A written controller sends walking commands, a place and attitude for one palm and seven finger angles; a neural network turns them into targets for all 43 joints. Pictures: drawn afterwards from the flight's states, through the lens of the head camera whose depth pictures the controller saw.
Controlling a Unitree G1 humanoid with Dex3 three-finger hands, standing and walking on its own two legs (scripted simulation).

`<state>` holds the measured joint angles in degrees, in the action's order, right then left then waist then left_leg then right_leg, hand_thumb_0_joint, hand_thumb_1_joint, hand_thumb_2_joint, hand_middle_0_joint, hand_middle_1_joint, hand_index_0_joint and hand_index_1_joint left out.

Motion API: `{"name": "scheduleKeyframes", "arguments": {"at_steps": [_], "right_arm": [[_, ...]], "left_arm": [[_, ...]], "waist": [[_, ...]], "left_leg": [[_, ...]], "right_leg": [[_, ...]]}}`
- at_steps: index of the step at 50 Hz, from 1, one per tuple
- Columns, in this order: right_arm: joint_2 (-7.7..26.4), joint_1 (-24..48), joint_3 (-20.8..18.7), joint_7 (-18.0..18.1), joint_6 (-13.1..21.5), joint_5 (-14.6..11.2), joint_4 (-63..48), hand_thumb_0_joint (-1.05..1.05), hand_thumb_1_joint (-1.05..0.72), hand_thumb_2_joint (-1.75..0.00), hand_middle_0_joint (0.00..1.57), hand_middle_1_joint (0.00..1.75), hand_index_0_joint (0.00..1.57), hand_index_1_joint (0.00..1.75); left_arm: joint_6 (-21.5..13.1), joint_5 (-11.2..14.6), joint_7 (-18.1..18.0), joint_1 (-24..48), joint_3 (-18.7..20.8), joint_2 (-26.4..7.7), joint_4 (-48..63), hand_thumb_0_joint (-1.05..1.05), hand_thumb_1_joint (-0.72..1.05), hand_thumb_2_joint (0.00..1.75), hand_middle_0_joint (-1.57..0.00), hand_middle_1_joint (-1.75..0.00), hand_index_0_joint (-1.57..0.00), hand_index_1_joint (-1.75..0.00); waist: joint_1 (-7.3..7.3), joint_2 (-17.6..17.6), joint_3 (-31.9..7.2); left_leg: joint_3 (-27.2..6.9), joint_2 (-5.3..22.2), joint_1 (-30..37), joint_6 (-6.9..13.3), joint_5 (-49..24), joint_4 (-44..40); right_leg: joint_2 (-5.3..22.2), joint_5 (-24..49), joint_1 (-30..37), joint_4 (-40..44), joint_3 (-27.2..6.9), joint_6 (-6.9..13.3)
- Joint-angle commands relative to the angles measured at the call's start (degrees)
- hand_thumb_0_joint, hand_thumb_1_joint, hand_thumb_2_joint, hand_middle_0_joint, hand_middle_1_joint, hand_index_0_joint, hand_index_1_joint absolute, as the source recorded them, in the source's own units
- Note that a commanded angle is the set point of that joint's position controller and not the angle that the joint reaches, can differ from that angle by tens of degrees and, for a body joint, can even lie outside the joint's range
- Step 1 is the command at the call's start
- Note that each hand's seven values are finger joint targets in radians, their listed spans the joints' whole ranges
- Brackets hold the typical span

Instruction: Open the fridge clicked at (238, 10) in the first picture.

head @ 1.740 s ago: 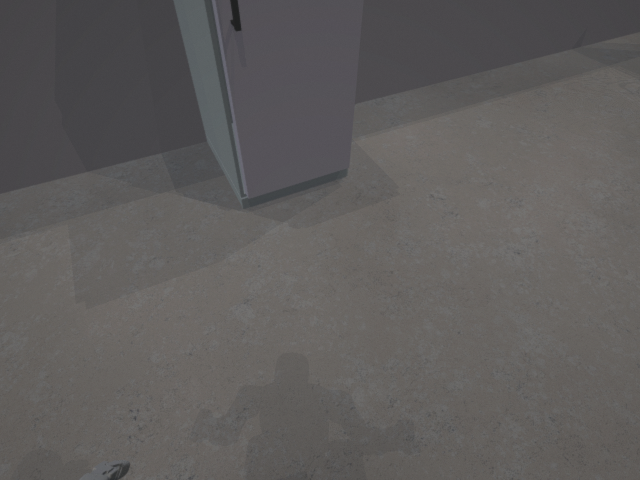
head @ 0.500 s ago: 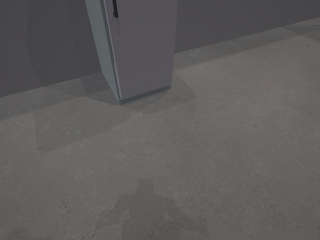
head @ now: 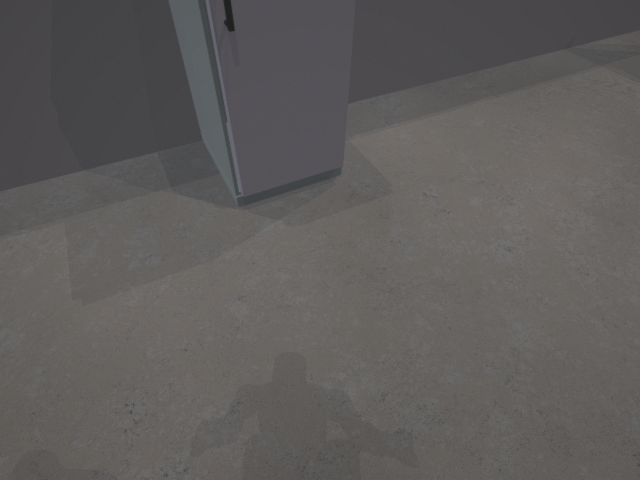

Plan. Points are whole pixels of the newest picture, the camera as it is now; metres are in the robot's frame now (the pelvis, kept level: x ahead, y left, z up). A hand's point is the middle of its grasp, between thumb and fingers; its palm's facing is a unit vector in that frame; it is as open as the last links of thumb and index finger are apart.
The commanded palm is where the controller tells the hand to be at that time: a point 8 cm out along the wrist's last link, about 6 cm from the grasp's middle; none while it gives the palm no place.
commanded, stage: walk to a spot facing it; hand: left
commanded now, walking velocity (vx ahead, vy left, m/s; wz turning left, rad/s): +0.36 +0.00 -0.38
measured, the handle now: out of the picture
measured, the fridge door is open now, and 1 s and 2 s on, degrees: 0 0 0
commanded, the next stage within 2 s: turn to face it in 1.84 s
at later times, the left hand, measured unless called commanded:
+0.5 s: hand out of the picture +0.03 +0.18 -0.19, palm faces -0.01 -0.99 -0.14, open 7.4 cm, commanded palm none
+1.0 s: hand (264, 286) +0.50 +0.14 -0.18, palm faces -0.35 -0.92 -0.19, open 7.4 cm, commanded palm none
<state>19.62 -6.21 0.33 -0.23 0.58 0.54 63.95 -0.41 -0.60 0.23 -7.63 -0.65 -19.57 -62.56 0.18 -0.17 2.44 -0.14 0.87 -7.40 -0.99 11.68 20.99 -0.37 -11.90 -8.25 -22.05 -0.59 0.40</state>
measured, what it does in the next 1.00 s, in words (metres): walks ahead, turning right: left foot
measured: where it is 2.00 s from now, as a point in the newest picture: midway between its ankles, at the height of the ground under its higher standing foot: (369, 338)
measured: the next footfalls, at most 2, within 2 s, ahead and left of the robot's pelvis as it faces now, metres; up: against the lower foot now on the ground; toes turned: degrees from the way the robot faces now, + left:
left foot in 0.56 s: +0.23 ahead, +0.13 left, +0.00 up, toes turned -1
right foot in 1.06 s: +0.47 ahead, -0.13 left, +0.00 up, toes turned -27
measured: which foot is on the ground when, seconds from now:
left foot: down 0.00-0.34, up 0.36-0.54, down 0.56-1.00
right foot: down 0.00-0.56, up 0.58-1.00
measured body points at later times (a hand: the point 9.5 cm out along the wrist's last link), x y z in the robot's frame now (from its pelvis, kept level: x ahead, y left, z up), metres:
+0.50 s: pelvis +0.11 +0.02 -0.02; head +0.13 +0.03 +0.43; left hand +0.04 +0.23 -0.18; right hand +0.12 -0.23 -0.17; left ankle +0.11 +0.12 -0.72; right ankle +0.00 -0.11 -0.75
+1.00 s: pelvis +0.32 +0.01 -0.02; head +0.35 +0.00 +0.43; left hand +0.51 +0.19 -0.16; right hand +0.14 -0.15 -0.16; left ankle +0.19 +0.13 -0.75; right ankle +0.42 -0.13 -0.72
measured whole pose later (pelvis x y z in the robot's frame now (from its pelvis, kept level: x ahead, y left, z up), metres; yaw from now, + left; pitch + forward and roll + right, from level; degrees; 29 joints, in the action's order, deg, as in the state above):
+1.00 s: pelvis +0.32 +0.01 -0.02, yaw -18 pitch -1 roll +0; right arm 7.5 -27.1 -1.4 1.3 4.2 1.6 65.6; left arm 0.2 -1.8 1.7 -4.3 3.6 -11.7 -55.3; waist -2.9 -0.7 5.3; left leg 17.5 2.5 7.1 -0.8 24.5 19.0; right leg 2.5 -10.0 -31.6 -40.4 7.7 3.2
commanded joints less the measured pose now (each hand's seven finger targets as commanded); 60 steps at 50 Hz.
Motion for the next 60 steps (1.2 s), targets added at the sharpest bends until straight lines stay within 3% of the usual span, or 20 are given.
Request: {"name": "scheduleKeyframes", "arguments": {"at_steps": [1, 6, 14, 17, 18, 21, 26, 27, 28, 29, 30, 32, 35, 47, 51, 52, 53, 54, 57, 60], "right_arm": [[7.58, 0.81, -1.34, 0.82, 0.98, 0.15, -2.67, 0.0, -0.9, -0.9, 0.2, 0.3, 0.2, 0.3], [5.0, -4.3, -1.59, 0.39, -0.23, 0.91, -2.71, 0.0, -0.9, -0.9, 0.2, 0.3, 0.2, 0.3], [3.7, -9.12, -3.43, 0.86, 1.93, 0.33, -5.15, 0.0, -0.9, -0.9, 0.2, 0.3, 0.2, 0.3], [-1.61, -2.53, -2.72, 0.64, 2.9, 0.27, -8.72, 0.0, -0.9, -0.9, 0.2, 0.3, 0.2, 0.3], [-1.77, 1.89, -2.57, 0.8, 3.25, 0.39, -10.36, 0.0, -0.9, -0.9, 0.2, 0.3, 0.2, 0.3], [-3.54, 3.68, -2.95, 0.29, 3.55, 0.06, -11.59, 0.0, -0.9, -0.9, 0.2, 0.3, 0.2, 0.3], [-4.87, -12.1, -3.45, -0.01, 3.37, -0.18, -6.68, 0.0, -0.9, -0.9, 0.2, 0.3, 0.2, 0.3], [-1.79, -20.12, -4.31, 0.83, 3.73, -0.04, -3.91, 0.0, -0.9, -0.9, 0.2, 0.3, 0.2, 0.3], [4.55, -28.32, -6.19, 1.33, 4.04, 0.8, -2.12, 0.0, -0.9, -0.9, 0.2, 0.3, 0.2, 0.3], [5.7, -30.34, -6.03, 1.3, 3.53, 1.03, -2.06, 0.0, -0.9, -0.9, 0.2, 0.3, 0.2, 0.3], [2.96, -25.16, -5.37, 1.48, 3.32, 0.85, -2.87, 0.0, -0.9, -0.9, 0.2, 0.3, 0.2, 0.3], [-3.05, -16.98, -3.86, 1.54, 3.85, 0.93, -5.14, 0.0, -0.9, -0.9, 0.2, 0.3, 0.2, 0.3], [-5.72, -16.04, -3.19, 1.83, 5.06, 0.71, -4.44, 0.0, -0.9, -0.9, 0.2, 0.3, 0.2, 0.3], [-4.23, -24.58, -3.1, 2.16, 4.57, 1.02, -0.08, 0.0, -0.9, -0.9, 0.2, 0.3, 0.2, 0.3], [-1.09, -20.45, -3.72, 1.97, 4.0, 0.64, -0.67, 0.0, -0.9, -0.9, 0.2, 0.3, 0.2, 0.3], [-2.67, -20.89, -3.46, 1.24, 3.96, -0.08, -1.26, 0.0, -0.9, -0.9, 0.2, 0.3, 0.2, 0.3], [-7.23, -23.77, -2.9, 1.16, 4.32, -0.9, -2.85, 0.0, -0.9, -0.9, 0.2, 0.3, 0.2, 0.3], [-6.14, -19.09, -3.26, 1.31, 4.32, -0.68, -4.58, 0.0, -0.9, -0.9, 0.2, 0.3, 0.2, 0.3], [-6.62, -15.58, -3.56, 0.89, 2.76, 0.73, -3.73, 0.0, -0.9, -0.9, 0.2, 0.3, 0.2, 0.3], [-9.18, -20.98, -3.36, 0.61, 1.03, 1.13, -1.77, 0.0, -0.9, -0.9, 0.2, 0.3, 0.2, 0.3]], "left_arm": [[-0.74, 0.08, -0.97, 0.17, 1.8, -7.84, 2.75, 0.0, 0.9, 0.9, -0.2, -0.3, -0.2, -0.3], [1.07, -0.7, 0.16, -4.78, 2.14, -5.09, 3.09, 0.0, 0.9, 0.9, -0.2, -0.3, -0.2, -0.3], [-1.23, -0.83, 0.65, -13.69, 3.83, -0.99, 4.87, 0.0, 0.9, 0.9, -0.2, -0.3, -0.2, -0.3], [-2.57, -0.84, -0.61, -24.34, 5.23, -4.49, 1.16, 0.0, 0.9, 0.9, -0.2, -0.3, -0.2, -0.3], [-2.67, -0.81, -1.23, -27.98, 5.41, -4.22, 0.24, 0.0, 0.9, 0.9, -0.2, -0.3, -0.2, -0.3], [-2.89, -1.75, -2.23, -25.5, 5.1, -1.69, 0.36, 0.0, 0.9, 0.9, -0.2, -0.3, -0.2, -0.3], [-2.9, -0.51, -1.14, -14.82, 5.43, -1.11, 2.04, 0.0, 0.9, 0.9, -0.2, -0.3, -0.2, -0.3], [-2.9, -0.29, -0.85, -15.24, 5.26, 1.11, 2.25, 0.0, 0.9, 0.9, -0.2, -0.3, -0.2, -0.3], [-2.72, 0.09, -0.32, -16.08, 4.95, 4.71, 3.32, 0.0, 0.9, 0.9, -0.2, -0.3, -0.2, -0.3], [-3.12, -0.03, -0.37, -14.03, 4.89, 5.29, 5.24, 0.0, 0.9, 0.9, -0.2, -0.3, -0.2, -0.3], [-2.77, -0.64, -0.59, -10.69, 4.75, 5.43, 5.42, 0.0, 0.9, 0.9, -0.2, -0.3, -0.2, -0.3], [-1.8, -1.47, 0.46, -10.11, 4.72, 7.39, 4.48, 0.0, 0.9, 0.9, -0.2, -0.3, -0.2, -0.3], [-0.27, -1.59, 1.0, -14.0, 4.7, 9.3, 3.45, 0.0, 0.9, 0.9, -0.2, -0.3, -0.2, -0.3], [-0.38, -1.12, 1.78, 5.03, 3.84, 8.59, 10.92, 0.0, 0.9, 0.9, -0.2, -0.3, -0.2, -0.3], [-1.5, -1.63, 1.09, -11.93, 5.14, 4.25, 6.09, 0.0, 0.9, 0.9, -0.2, -0.3, -0.2, -0.3], [-2.23, -1.85, 0.58, -19.27, 6.36, -0.67, 3.91, 0.0, 0.9, 0.9, -0.2, -0.3, -0.2, -0.3], [-2.72, -1.15, -0.27, -23.27, 7.5, -6.14, 3.12, 0.0, 0.9, 0.9, -0.2, -0.3, -0.2, -0.3], [-2.31, 0.12, -0.6, -21.41, 7.72, -7.45, 3.73, 0.0, 0.9, 0.9, -0.2, -0.3, -0.2, -0.3], [-3.15, 0.12, -0.85, -9.24, 5.14, 0.43, 5.91, 0.0, 0.9, 0.9, -0.2, -0.3, -0.2, -0.3], [-3.94, -0.53, -0.98, -7.37, 4.6, 2.64, 5.37, 0.0, 0.9, 0.9, -0.2, -0.3, -0.2, -0.3]], "waist": [[-0.05, 0.08, -5.69], [0.14, -0.34, 3.46], [1.37, 2.05, 3.14], [5.04, -14.32, 2.87], [7.12, -11.94, 3.87], [4.87, -6.95, 3.05], [-5.01, -5.55, -0.01], [-7.66, 0.83, -4.13], [-9.83, 16.62, -9.36], [-9.41, 17.81, -6.8], [-7.81, 10.55, -0.48], [-3.33, 4.43, 7.91], [0.1, 5.99, 5.08], [-2.41, 6.39, 6.7], [6.31, 7.35, -3.91], [9.23, 0.61, -9.49], [7.99, -11.61, -16.0], [7.85, -6.44, -13.6], [1.19, 0.43, -0.54], [-2.96, -1.44, -0.87]], "left_leg": [[-3.85, 6.15, 1.85, 1.69, -5.95, -2.6], [-2.86, 5.8, -5.29, 2.13, 20.03, -1.85], [-4.49, 9.8, -6.93, 5.54, 13.08, 7.79], [7.68, 1.29, -28.54, 0.21, 18.22, 31.99], [5.1, 2.45, -35.01, 0.09, 22.68, 38.02], [0.29, 5.91, -35.32, 0.52, 23.71, 34.23], [8.58, 0.15, 0.93, 0.28, 0.81, 11.95], [4.49, 3.26, 13.92, 1.32, 2.12, 8.61], [-15.9, 18.55, 21.22, 5.95, 9.18, 1.92], [-29.21, 27.46, 15.93, 10.29, 16.57, -8.45], [-29.11, 28.31, 7.71, 10.88, 22.85, -10.87], [-17.62, 23.05, -3.45, 8.78, 19.27, -12.0], [-2.05, 17.86, -4.04, 6.59, 3.74, -10.9], [12.17, 16.19, 9.56, 6.57, -37.57, -6.52], [15.4, 14.96, 7.54, 4.28, -49.56, 18.33], [15.72, 12.4, -4.56, 2.56, -32.21, 34.43], [12.94, 2.35, -22.47, -0.06, 17.09, 55.87], [4.77, 3.5, -27.28, 1.44, 19.69, 61.82], [0.68, 9.51, -24.93, 0.8, 7.26, 57.03], [2.56, 10.07, -20.55, -0.53, 5.04, 48.6]], "right_leg": [[7.14, 5.87, 0.37, 4.04, -5.84, 0.88], [4.13, -20.08, -8.32, 2.75, -8.8, 2.19], [1.81, -10.06, -9.29, -9.17, -8.96, 4.55], [16.01, 9.82, 9.53, 3.11, -31.42, 12.91], [18.75, 19.87, 14.17, 3.02, -35.33, 16.59], [18.02, 19.97, 13.39, 0.11, -28.75, 15.25], [6.93, 8.66, -11.12, -2.99, -12.12, 6.94], [3.74, 11.24, -16.56, -14.98, -9.63, 5.15], [-2.38, -6.51, -25.42, -34.37, -2.02, 2.11], [-3.3, -19.89, -29.51, -46.36, -0.96, 2.13], [0.95, -17.28, -31.41, -51.54, -2.37, 2.71], [5.45, -8.78, -31.48, -52.29, -1.66, 2.1], [6.19, -2.32, -28.21, -48.98, -0.31, 0.62], [2.1, 2.89, -24.13, -17.56, 9.76, 2.75], [-1.99, 1.74, -0.33, -10.56, 11.63, 6.19], [6.01, 3.51, 14.84, -8.19, 2.16, 8.89], [23.99, 10.86, 26.86, -2.72, -27.46, 17.08], [26.2, 10.96, 22.38, 3.18, -30.05, 19.54], [19.17, 2.54, -2.3, 8.14, -16.12, 12.21], [14.55, 3.95, -9.66, 9.94, -6.73, 10.26]]}}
